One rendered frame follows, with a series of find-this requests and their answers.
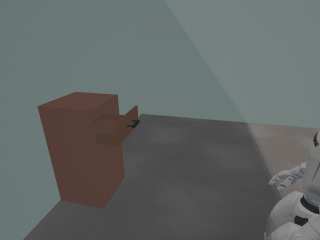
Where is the robot right hand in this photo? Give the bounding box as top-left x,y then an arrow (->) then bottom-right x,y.
269,170 -> 297,191

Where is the right robot forearm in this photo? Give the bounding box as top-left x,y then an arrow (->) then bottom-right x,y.
290,161 -> 307,179

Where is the left robot forearm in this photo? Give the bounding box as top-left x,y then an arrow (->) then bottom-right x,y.
284,214 -> 320,240

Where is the robot right thigh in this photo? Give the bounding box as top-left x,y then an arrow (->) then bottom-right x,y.
266,191 -> 303,238

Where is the drawer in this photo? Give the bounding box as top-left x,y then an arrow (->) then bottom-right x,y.
93,105 -> 139,146

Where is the robot torso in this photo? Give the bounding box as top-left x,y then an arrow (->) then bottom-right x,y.
292,130 -> 320,225

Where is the cabinet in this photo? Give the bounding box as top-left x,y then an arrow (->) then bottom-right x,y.
37,92 -> 125,209

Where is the handle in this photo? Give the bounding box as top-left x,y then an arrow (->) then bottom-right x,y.
127,120 -> 140,128

